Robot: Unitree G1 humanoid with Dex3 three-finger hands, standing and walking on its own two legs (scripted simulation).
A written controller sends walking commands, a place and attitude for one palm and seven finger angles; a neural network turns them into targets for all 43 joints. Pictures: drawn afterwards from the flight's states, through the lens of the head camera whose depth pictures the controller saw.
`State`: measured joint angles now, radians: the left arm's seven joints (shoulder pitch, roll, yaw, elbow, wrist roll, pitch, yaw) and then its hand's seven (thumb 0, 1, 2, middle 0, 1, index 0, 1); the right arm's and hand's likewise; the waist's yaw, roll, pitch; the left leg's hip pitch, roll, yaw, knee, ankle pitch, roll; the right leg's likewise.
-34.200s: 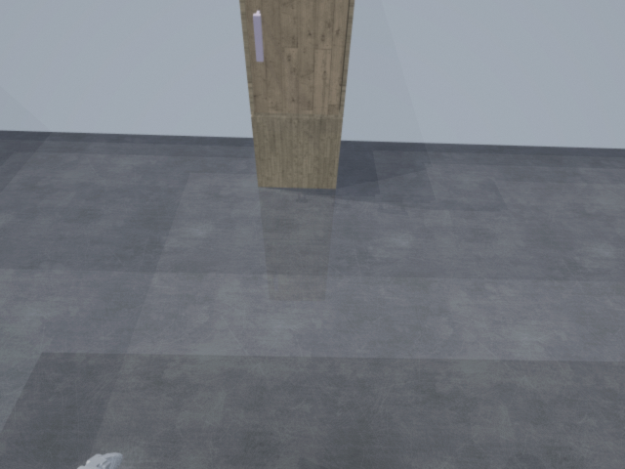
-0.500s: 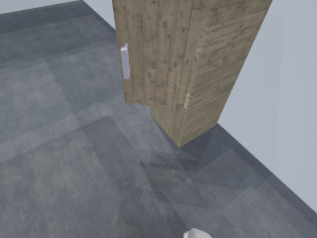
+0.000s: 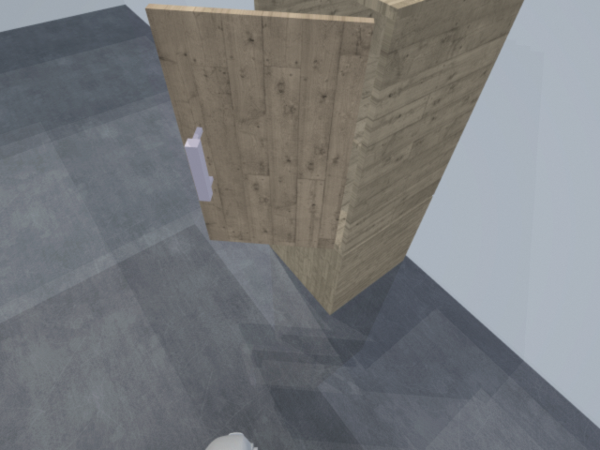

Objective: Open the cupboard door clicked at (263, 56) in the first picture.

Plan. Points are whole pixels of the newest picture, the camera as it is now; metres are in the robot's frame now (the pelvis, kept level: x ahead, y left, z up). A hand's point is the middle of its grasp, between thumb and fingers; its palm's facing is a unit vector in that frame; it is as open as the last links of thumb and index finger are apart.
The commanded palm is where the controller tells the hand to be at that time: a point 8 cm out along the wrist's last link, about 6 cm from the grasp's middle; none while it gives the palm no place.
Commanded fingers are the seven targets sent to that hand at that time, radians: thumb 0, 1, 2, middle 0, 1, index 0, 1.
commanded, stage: come to a stop and stand still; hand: left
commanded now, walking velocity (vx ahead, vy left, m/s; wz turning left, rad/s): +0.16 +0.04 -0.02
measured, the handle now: (202, 164) +0.63 +0.24 -0.04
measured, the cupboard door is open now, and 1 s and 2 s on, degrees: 48 48 48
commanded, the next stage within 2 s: look again from close up in 0.98 s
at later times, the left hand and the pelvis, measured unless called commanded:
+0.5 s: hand out of the picture +0.13 +0.20 -0.18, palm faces +0.03 -0.97 -0.25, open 7.4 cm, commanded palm none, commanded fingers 0.00 0.90 0.90 -0.20 -0.30 -0.20 -0.30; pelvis +0.05 +0.00 -0.01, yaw -2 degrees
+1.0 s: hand out of the picture +0.08 +0.15 -0.18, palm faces +0.02 -0.98 -0.18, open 7.3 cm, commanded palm none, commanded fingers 0.00 0.90 0.90 -0.20 -0.30 -0.20 -0.30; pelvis +0.06 -0.03 +0.00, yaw -2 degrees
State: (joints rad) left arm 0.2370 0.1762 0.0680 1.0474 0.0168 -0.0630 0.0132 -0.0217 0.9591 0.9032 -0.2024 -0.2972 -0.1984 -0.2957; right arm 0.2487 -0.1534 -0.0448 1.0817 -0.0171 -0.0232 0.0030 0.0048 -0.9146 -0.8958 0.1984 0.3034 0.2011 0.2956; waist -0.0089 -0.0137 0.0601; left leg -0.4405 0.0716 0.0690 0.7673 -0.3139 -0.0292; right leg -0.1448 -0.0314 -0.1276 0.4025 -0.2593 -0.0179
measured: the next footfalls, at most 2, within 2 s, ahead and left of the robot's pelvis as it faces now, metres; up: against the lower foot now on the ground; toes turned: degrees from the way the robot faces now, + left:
left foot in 0.10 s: +0.15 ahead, +0.13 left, +0.00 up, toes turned +5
right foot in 0.52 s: +0.08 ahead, -0.13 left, +0.00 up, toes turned -5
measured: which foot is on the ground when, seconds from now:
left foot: up 0.00-0.08, down 0.10-0.52, up 0.54-0.70, down 0.72-1.00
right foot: down 0.00-0.10, up 0.12-0.50, down 0.52-1.00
